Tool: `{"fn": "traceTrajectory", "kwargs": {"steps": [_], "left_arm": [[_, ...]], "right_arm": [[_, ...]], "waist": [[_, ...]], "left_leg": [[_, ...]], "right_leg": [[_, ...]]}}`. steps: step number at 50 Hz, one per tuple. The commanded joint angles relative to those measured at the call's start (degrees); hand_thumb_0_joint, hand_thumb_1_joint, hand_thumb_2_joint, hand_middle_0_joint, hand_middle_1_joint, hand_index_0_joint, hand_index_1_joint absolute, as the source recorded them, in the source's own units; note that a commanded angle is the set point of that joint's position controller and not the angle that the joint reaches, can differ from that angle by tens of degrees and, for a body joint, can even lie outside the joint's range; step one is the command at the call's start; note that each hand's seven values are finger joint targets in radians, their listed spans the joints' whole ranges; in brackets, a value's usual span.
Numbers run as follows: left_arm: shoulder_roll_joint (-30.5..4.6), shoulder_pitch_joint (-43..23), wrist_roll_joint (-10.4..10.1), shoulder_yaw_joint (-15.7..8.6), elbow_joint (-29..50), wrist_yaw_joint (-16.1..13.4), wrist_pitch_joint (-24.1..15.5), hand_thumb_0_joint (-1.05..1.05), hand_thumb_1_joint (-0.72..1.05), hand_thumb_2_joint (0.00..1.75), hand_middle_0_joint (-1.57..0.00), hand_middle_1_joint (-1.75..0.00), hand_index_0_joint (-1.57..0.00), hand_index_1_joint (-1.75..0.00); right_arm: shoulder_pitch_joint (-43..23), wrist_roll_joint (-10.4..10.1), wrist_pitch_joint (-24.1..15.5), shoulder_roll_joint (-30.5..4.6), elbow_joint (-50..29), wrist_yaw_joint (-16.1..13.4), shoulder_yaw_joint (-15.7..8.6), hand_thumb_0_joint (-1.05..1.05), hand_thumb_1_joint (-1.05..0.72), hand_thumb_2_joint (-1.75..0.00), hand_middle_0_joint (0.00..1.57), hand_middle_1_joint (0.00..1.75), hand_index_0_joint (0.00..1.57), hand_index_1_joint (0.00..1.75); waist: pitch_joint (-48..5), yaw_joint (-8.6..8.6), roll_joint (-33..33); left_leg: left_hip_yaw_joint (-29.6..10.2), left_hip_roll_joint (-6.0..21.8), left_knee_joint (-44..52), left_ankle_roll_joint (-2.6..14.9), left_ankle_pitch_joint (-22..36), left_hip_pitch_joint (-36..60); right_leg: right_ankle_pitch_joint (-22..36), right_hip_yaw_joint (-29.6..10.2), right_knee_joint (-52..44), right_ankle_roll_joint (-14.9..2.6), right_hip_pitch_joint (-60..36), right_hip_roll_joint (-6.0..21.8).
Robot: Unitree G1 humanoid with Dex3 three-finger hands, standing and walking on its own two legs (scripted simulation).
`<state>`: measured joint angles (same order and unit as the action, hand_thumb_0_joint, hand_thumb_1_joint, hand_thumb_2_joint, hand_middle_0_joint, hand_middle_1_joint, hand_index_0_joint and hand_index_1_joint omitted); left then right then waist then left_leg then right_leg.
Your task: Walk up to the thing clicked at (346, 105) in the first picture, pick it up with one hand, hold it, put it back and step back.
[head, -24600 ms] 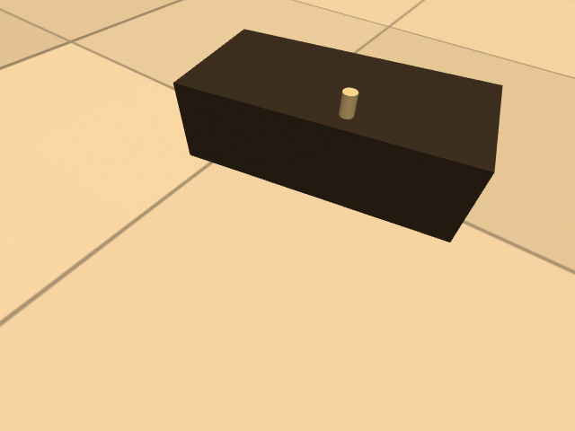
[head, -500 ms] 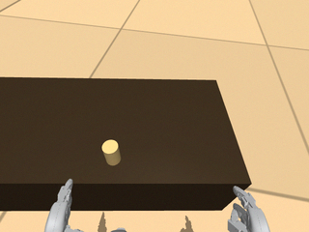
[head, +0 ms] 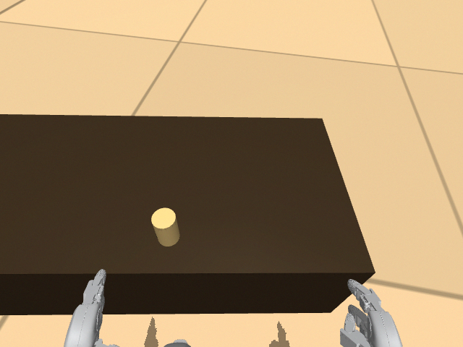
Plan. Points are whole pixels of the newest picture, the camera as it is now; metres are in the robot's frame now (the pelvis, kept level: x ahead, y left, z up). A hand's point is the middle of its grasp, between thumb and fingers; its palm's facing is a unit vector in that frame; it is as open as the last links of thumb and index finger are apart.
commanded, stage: home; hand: left
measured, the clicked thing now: (166, 227) +0.46 +0.19 -0.25
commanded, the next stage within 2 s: stand in 0.48 s
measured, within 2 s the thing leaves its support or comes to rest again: neither
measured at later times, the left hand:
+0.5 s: hand (123, 337) +0.16 +0.18 -0.05, palm faces +0.14 -0.95 -0.28, open 17.5 cm
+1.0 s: hand out of the picture +0.04 +0.26 -0.11, palm faces +0.00 -0.93 -0.37, open 9.9 cm
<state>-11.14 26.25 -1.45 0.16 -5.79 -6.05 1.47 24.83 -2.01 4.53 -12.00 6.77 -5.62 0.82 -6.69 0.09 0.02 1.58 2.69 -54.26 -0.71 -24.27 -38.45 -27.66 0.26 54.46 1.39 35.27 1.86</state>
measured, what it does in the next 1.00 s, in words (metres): stands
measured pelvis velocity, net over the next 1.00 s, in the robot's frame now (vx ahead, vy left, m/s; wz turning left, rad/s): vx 0.00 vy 0.01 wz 0.03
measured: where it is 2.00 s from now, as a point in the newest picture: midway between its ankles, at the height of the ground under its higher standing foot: outside the picture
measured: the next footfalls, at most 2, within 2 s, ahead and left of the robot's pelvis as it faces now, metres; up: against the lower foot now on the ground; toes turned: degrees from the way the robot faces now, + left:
none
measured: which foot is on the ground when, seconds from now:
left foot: down 0.00-1.00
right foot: down 0.00-1.00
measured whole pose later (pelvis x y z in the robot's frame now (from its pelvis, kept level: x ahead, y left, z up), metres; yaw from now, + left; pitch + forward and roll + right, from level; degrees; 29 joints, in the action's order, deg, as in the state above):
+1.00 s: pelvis +0.00 +0.01 +0.04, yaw +1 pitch -3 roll -1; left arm -19.8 15.5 1.8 -0.4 -54.8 -1.1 -0.1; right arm 12.1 2.2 0.0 -18.9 57.2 -0.4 -1.3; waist 2.0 0.6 -0.7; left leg 0.9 1.5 -34.9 -0.1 -15.8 -16.4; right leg -18.7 1.8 33.7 1.7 12.2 2.5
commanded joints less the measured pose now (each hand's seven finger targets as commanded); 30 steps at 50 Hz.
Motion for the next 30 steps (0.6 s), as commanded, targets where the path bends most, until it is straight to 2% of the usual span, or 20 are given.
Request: {"fn": "traceTrajectory", "kwargs": {"steps": [1,3,4,5,11,13,14,15,16,17,22,23,25,26,27,28,29,30], "left_arm": [[-5.09,0.23,0.37,-1.78,13.06,-1.68,-1.89,0.0,-0.59,0.03,-0.05,-0.05,-0.05,-0.05],[-5.94,-0.29,0.53,-2.7,11.44,-2.39,-1.49,0.0,-0.56,0.05,-0.05,-0.05,-0.05,-0.05],[-5.91,-0.48,0.72,-2.45,12.52,-2.39,-1.51,0.0,-0.55,0.05,-0.05,-0.05,-0.05,-0.05],[-6.01,-0.98,0.71,-2.34,12.18,-2.44,-1.5,0.0,-0.55,0.05,-0.05,-0.05,-0.05,-0.05],[-6.35,-0.58,0.81,-2.77,12.84,-3.04,0.19,0.0,-0.57,0.04,-0.05,-0.05,-0.05,-0.05],[-5.6,-0.12,0.88,-2.17,11.67,-3.11,0.94,0.0,-0.56,0.05,-0.05,-0.05,-0.05,-0.05],[-6.07,-0.15,0.94,-2.6,12.17,-3.2,1.09,0.0,-0.56,0.05,-0.05,-0.05,-0.05,-0.05],[-5.72,-0.26,1.02,-2.28,11.98,-3.18,1.52,0.0,-0.56,0.05,-0.05,-0.05,-0.05,-0.05],[-5.91,0.33,1.13,-2.62,11.49,-3.27,1.96,0.0,-0.56,0.05,-0.05,-0.05,-0.05,-0.05],[-5.65,-0.56,1.2,-2.12,11.55,-3.23,2.19,0.0,-0.54,0.06,-0.05,-0.05,-0.05,-0.05],[-6.05,-1.01,1.23,-2.78,11.17,-3.18,3.68,0.0,-0.58,0.04,-0.05,-0.05,-0.05,-0.05],[-5.8,-2.22,1.29,-2.37,12.1,-3.07,3.84,0.0,-0.55,0.06,-0.05,-0.05,-0.05,-0.05],[-6.28,-2.12,1.23,-3.08,12.68,-3.2,4.2,0.0,-0.55,0.06,-0.05,-0.05,-0.05,-0.05],[-16.67,-7.94,7.51,-5.59,-7.42,0.04,0.84,0.0,-0.57,0.04,-0.05,-0.05,-0.05,-0.05],[-16.86,-6.52,7.87,-6.19,-11.85,1.66,-0.69,0.0,-0.55,0.06,-0.05,-0.05,-0.05,-0.05],[-16.56,-7.01,7.32,-5.44,-13.35,2.71,-1.86,0.0,-0.58,0.03,-0.05,-0.05,-0.05,-0.05],[-16.37,-7.49,6.63,-4.8,-15.3,3.3,-2.67,0.0,-0.57,0.04,-0.05,-0.05,-0.05,-0.05],[-16.07,-8.77,5.89,-4.33,-17.17,3.85,-3.17,0.0,-0.49,0.12,-0.13,-0.13,-0.13,-0.13]], "right_arm": [[-5.06,-0.04,-3.71,-7.19,-1.18,-1.47,-3.52,0.0,-0.9,-0.9,0.2,0.3,0.2,0.3],[-6.4,0.06,-4.11,-7.18,2.37,-1.92,-3.29,0.0,-0.9,-0.9,0.2,0.3,0.2,0.3],[-6.46,0.23,-4.56,-6.75,3.4,-1.96,-3.19,0.0,-0.9,-0.9,0.2,0.3,0.2,0.3],[-7.44,0.31,-4.82,-7.5,4.25,-2.15,-3.62,0.0,-0.9,-0.9,0.2,0.3,0.2,0.3],[-9.97,0.66,-7.04,-7.15,7.92,-2.92,-3.34,0.0,-0.9,-0.9,0.2,0.3,0.2,0.3],[-10.74,0.76,-7.89,-7.17,9.1,-2.99,-3.29,0.0,-0.9,-0.9,0.2,0.3,0.2,0.3],[-10.9,0.86,-8.15,-7.07,9.87,-2.95,-3.24,0.0,-0.9,-0.9,0.2,0.3,0.2,0.3],[-10.96,0.97,-8.48,-7.14,9.89,-3.05,-3.31,0.0,-0.9,-0.9,0.2,0.3,0.2,0.3],[-11.33,0.88,-8.92,-7.3,10.04,-3.1,-3.38,0.0,-0.9,-0.9,0.2,0.3,0.2,0.3],[-11.37,0.97,-9.07,-6.92,10.53,-3.15,-3.17,0.0,-0.9,-0.9,0.2,0.3,0.2,0.3],[-12.41,1.09,-10.68,-6.87,11.67,-3.21,-2.87,0.0,-0.9,-0.9,0.2,0.3,0.2,0.3],[-12.56,1.11,-11.09,-6.8,11.72,-3.14,-2.91,0.0,-0.9,-0.9,0.2,0.3,0.2,0.3],[-12.73,1.21,-11.42,-6.71,12.2,-3.25,-2.76,0.0,-0.9,-0.9,0.2,0.3,0.2,0.3],[-14.43,7.1,-9.13,-14.91,24.9,0.16,-5.18,0.0,-0.9,-0.9,0.2,0.3,0.2,0.3],[-13.85,7.75,-7.96,-15.04,26.87,1.48,-5.76,0.0,-0.9,-0.9,0.2,0.3,0.2,0.3],[-14.41,7.37,-7.51,-14.85,26.79,2.26,-5.73,0.0,-0.9,-0.9,0.2,0.3,0.2,0.3],[-14.91,6.65,-7.55,-14.45,27.46,2.96,-5.48,0.0,-0.9,-0.9,0.2,0.3,0.2,0.3],[-14.77,5.94,-7.74,-14.53,28.42,3.69,-5.2,0.0,-0.9,-0.9,0.2,0.3,0.2,0.3]], "waist": [[-4.87,-0.77,-0.34],[-2.44,-1.0,-1.18],[-3.72,-1.18,-2.11],[-3.71,-1.47,-2.3],[-5.24,-1.18,0.08],[-4.06,-1.29,0.26],[-4.28,-0.74,-0.81],[-5.43,-1.3,0.28],[-5.12,-0.78,0.15],[-4.41,-1.26,-0.27],[-1.65,-0.88,-0.36],[-2.42,-1.27,-0.38],[-2.54,-0.92,-1.26],[3.28,0.06,2.04],[0.56,-0.17,1.82],[1.79,-0.39,1.26],[1.81,-0.09,0.03],[2.39,-0.11,0.06]], "left_leg": [[-0.53,-1.22,8.71,0.52,8.52,8.79],[-0.1,-1.27,8.58,0.58,7.59,7.81],[-0.08,-1.11,8.32,0.53,9.31,8.73],[-0.09,-1.07,8.41,0.51,8.72,9.04],[-0.18,-1.24,7.87,1.0,10.05,9.2],[-0.31,-1.15,8.36,0.93,9.71,9.2],[-0.35,-1.25,8.26,0.87,9.93,8.97],[-0.59,-1.11,8.14,1.0,10.79,9.58],[-0.44,-1.19,8.56,0.92,10.68,9.43],[-0.16,-1.27,8.22,0.99,10.45,9.11],[-0.47,-1.3,10.12,0.92,5.45,8.39],[-0.42,-1.27,10.0,0.94,5.24,8.74],[-0.51,-1.42,10.31,0.89,4.84,8.78],[-4.21,0.42,10.79,2.4,9.8,11.81],[-3.58,-0.04,9.94,3.62,7.97,13.73],[-4.75,-0.23,10.82,3.95,7.08,13.42],[-5.45,0.18,11.55,4.4,7.2,14.55],[-5.82,0.55,13.08,4.24,7.5,15.46]], "right_leg": [[10.99,2.4,-9.72,-1.35,-1.29,-2.46],[10.09,2.39,-10.23,-1.34,-0.42,-2.32],[11.71,2.43,-9.89,-1.38,-0.9,-2.44],[10.97,2.47,-10.2,-1.42,-0.72,-2.42],[12.63,2.56,-11.21,-1.1,-2.76,-2.25],[12.23,2.86,-11.23,-1.13,-3.05,-2.28],[12.33,2.83,-11.35,-1.28,-3.38,-2.16],[13.21,2.92,-11.24,-1.17,-3.77,-2.3],[13.0,2.96,-11.29,-1.28,-3.74,-2.35],[13.06,2.7,-11.74,-1.22,-3.54,-2.17],[7.63,3.06,-12.98,-1.34,-2.58,-2.34],[7.51,2.95,-13.07,-1.37,-2.79,-2.33],[7.06,2.99,-13.28,-1.5,-2.99,-2.27],[9.51,-2.22,-14.45,-5.17,-10.13,2.48],[8.36,-4.34,-15.12,-6.12,-10.13,3.31],[7.43,-4.7,-15.7,-6.57,-9.13,3.5],[7.37,-4.95,-15.67,-6.47,-9.8,3.17],[6.87,-4.52,-15.78,-6.18,-9.32,2.99]]}}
